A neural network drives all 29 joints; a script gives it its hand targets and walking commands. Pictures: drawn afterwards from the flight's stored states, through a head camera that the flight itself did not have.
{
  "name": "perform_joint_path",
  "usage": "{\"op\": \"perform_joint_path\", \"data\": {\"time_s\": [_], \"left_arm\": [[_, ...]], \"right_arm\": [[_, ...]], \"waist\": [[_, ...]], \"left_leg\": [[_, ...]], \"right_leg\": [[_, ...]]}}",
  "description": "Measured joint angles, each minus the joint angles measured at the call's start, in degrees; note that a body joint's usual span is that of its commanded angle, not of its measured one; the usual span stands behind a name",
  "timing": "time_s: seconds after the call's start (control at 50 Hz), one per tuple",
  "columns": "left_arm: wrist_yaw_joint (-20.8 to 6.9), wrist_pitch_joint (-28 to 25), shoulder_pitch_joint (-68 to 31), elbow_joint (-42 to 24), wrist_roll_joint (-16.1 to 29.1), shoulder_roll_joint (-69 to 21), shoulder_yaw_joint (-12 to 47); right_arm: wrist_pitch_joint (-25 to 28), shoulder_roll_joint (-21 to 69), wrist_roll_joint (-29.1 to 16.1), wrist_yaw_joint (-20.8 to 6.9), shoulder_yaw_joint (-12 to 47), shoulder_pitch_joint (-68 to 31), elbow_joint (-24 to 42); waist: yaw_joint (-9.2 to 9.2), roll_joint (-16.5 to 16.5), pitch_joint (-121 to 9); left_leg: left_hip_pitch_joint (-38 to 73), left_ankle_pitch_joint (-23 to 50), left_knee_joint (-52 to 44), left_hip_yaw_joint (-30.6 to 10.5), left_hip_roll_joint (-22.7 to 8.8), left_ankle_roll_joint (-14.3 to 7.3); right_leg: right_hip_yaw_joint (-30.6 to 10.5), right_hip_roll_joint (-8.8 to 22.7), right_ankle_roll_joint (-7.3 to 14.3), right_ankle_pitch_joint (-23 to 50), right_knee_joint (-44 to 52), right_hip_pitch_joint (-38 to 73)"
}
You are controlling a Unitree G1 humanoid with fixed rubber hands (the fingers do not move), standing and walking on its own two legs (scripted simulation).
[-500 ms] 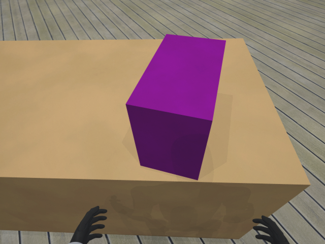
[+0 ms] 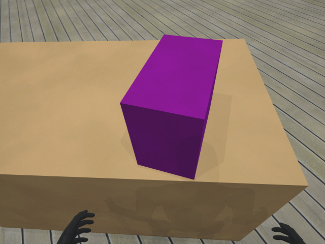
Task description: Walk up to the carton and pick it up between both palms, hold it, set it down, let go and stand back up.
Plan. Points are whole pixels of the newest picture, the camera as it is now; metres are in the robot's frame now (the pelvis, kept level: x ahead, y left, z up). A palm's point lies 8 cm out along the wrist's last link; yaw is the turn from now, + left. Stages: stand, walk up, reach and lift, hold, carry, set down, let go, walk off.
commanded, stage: stand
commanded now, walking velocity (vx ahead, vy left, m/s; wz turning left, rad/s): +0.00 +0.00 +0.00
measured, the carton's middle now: (178, 104) +0.46 -0.02 +0.08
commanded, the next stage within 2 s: none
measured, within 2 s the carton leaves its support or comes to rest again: neither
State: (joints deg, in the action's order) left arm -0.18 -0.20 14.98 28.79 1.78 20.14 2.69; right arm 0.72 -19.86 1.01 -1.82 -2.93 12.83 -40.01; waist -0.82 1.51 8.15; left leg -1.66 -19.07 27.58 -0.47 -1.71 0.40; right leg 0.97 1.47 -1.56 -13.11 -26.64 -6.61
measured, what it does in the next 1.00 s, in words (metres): stands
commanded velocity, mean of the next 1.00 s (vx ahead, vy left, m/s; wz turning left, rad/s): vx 0.00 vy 0.00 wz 0.00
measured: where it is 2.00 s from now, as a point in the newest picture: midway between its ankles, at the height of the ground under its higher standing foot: outside the picture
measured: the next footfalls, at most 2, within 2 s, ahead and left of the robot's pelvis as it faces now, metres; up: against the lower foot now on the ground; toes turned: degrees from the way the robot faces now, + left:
none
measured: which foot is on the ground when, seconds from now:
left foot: down 0.00-1.00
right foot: down 0.00-1.00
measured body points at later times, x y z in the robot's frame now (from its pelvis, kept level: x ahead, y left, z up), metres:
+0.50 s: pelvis +0.00 +0.00 +0.00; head +0.01 -0.01 +0.45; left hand +0.14 +0.27 -0.08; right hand +0.11 -0.29 -0.11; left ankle -0.04 +0.13 -0.74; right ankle +0.02 -0.14 -0.74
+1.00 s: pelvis +0.00 +0.00 +0.00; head +0.01 -0.01 +0.45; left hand +0.13 +0.27 -0.09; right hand +0.10 -0.29 -0.11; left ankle -0.04 +0.13 -0.74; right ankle +0.02 -0.14 -0.74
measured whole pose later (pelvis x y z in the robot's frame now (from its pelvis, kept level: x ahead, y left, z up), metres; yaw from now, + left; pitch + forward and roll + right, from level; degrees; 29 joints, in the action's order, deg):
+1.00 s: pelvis +0.00 +0.00 +0.00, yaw +0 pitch -7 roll -1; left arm -0.2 -0.3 15.0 35.2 1.8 20.1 2.7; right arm 0.7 -19.9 0.7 -1.8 -1.8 12.8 -45.8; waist -0.8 1.5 8.2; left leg -1.7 -19.0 27.6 -0.6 -1.7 0.5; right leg 1.1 1.5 -1.5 -13.1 -26.7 -6.6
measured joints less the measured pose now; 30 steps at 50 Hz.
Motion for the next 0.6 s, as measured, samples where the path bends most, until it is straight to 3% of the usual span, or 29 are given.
{"op": "perform_joint_path", "data": {"time_s": [0.6], "left_arm": [[0.0,-0.1,0.0,4.3,0.0,0.0,0.0]], "right_arm": [[0.0,0.0,-0.3,0.0,1.0,0.0,-3.8]], "waist": [[0.00,0.0,0.0]], "left_leg": [[0.0,0.1,0.0,-0.1,0.0,0.1]], "right_leg": [[0.1,0.0,0.1,0.0,-0.1,0.0]]}}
